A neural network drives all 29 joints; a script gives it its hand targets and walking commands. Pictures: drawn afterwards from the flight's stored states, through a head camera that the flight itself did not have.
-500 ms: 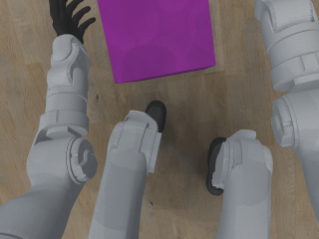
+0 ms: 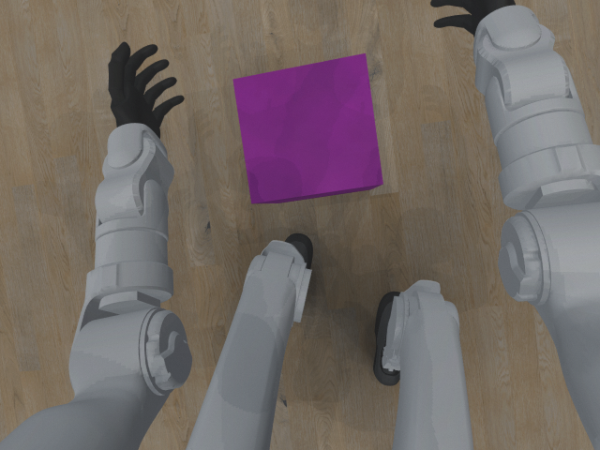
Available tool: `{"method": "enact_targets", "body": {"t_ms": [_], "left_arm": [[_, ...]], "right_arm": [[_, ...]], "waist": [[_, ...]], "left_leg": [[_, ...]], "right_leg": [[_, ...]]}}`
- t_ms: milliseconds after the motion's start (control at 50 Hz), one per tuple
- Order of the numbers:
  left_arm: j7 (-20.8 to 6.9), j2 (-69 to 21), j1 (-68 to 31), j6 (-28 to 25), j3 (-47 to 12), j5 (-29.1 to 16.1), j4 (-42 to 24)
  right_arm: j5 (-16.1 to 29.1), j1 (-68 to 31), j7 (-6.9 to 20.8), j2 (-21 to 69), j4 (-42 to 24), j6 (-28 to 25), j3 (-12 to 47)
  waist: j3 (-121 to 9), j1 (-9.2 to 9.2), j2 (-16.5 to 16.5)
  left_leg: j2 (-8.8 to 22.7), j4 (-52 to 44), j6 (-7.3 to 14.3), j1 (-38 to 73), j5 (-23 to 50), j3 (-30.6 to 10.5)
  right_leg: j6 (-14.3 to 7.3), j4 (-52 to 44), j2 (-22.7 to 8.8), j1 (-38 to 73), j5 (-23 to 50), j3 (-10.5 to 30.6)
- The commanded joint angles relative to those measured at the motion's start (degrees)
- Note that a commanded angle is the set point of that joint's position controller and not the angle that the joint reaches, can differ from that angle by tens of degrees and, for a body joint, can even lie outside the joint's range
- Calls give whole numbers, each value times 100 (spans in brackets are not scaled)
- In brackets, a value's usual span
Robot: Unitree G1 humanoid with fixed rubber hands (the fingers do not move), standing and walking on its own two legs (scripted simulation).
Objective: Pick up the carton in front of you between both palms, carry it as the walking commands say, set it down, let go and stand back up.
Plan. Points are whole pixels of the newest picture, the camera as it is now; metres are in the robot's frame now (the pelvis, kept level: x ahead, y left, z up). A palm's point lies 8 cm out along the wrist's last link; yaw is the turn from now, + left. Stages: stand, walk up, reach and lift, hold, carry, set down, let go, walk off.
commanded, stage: set down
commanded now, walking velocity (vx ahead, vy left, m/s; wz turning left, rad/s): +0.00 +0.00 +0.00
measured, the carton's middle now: (313, 143) +0.47 +0.12 -0.40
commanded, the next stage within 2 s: let go in 0.28 s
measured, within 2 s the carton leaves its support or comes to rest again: neither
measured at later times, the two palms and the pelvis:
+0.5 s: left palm (57, 114) +0.40 +0.28 +0.03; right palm out of the picture +0.55 -0.08 +0.03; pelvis +0.03 +0.01 +0.12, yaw -2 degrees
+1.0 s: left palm out of the picture +0.27 +0.26 +0.16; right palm out of the picture +0.39 -0.15 +0.13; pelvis +0.10 +0.03 +0.23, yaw +0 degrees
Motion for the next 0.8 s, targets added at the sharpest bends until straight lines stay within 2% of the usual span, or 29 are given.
{"method": "enact_targets", "body": {"t_ms": [0, 240, 300, 380, 440, 480, 540, 640, 700, 780], "left_arm": [[-68, 640, -721, -43, 67, 15, -704], [-202, 381, -238, -90, 170, 378, -701], [-275, 292, -110, -154, 137, 469, -700], [-460, 205, 559, -262, 2, 617, -824], [-657, 231, 1401, -353, -193, 741, -993], [-802, 351, 1865, -420, -351, 779, -1140], [-1029, 575, 2353, -528, -624, 803, -1270], [-1301, 753, 3312, -697, -1230, 660, -1171], [-1392, 886, 3993, -779, -1620, 563, -1148], [-1392, 1036, 4922, -921, -2017, 497, -1361]], "right_arm": [[-73, -1757, 19, -369, -754, -48, -125], [-326, -1122, 188, -207, -420, -132, -433], [-434, -883, 185, -124, -372, -199, -584], [-618, -70, 54, 172, -598, -302, -795], [-738, 903, -152, 540, -1083, -393, -911], [-774, 1497, -348, 797, -1520, -457, -954], [-776, 2179, -678, 1157, -2183, -573, -978], [-816, 3384, -1003, 1446, -2728, -796, -1019], [-742, 4193, -1037, 1474, -2743, -955, -1022], [-543, 5091, -927, 1377, -2635, -1209, -965]], "waist": [[-6226, 415, -1179], [-5643, 430, -885], [-5534, 341, -804], [-5949, 231, -674], [-6231, 177, -596], [-6198, 119, -586], [-5674, 24, -528], [-4150, -190, -279], [-3393, -302, -53], [-2695, -345, 343]], "left_leg": [[-265, -730, -256, 4501, 2125, 957], [-244, -1978, -277, 5498, 2379, 888], [-230, -2236, -270, 5729, 2412, 869], [-252, -2506, -217, 6451, 2995, 868], [-292, -2742, -155, 7100, 3481, 844], [-310, -2941, -94, 7430, 3537, 799], [-285, -3306, 10, 7841, 3201, 689], [-218, -3976, 80, 8609, 2195, 444], [-168, -4364, 80, 9224, 1788, 272], [-76, -4820, 60, 10078, 1846, 37]], "right_leg": [[-58, -1467, 281, 2889, 1200, -477], [-80, -2776, 276, 3517, 1452, -363], [-78, -3088, 266, 3752, 1567, -338], [-26, -3486, 311, 4277, 2181, -334], [28, -3823, 334, 4765, 2690, -326], [62, -4089, 323, 5118, 2861, -310], [81, -4550, 286, 5481, 2642, -282], [48, -5272, 222, 5687, 1542, -305], [-18, -5633, 181, 5825, 1154, -320], [-122, -6014, 136, 6178, 1111, -331]]}}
